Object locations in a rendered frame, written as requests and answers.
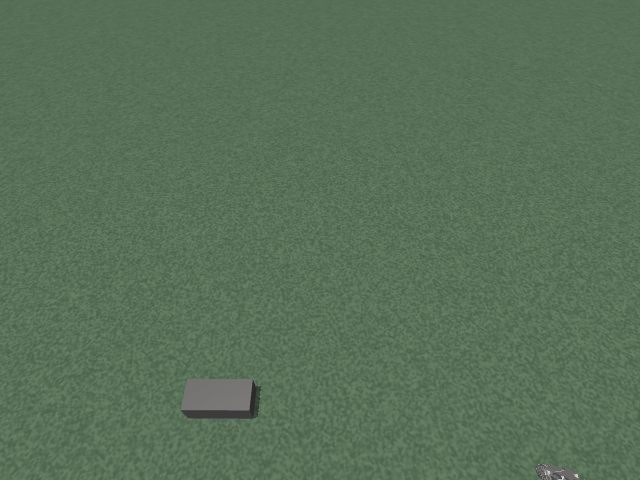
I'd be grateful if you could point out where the carton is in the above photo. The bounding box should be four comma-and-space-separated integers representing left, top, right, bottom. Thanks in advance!
180, 379, 256, 419

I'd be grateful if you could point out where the right robot hand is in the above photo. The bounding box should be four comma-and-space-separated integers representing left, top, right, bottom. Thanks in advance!
535, 464, 580, 480

